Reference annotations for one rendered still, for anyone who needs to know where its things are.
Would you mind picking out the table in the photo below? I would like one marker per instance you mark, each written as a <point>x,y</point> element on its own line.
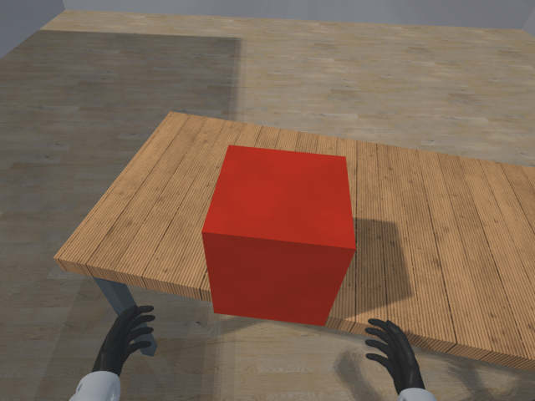
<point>445,244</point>

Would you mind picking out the right robot hand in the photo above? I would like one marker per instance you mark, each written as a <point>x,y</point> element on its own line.
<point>401,362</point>

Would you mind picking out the left robot hand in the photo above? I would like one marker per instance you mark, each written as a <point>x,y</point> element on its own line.
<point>116,347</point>

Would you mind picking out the robot left forearm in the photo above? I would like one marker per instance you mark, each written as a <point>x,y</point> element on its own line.
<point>98,386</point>

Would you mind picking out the carton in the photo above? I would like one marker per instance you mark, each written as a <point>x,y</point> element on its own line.
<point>279,234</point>

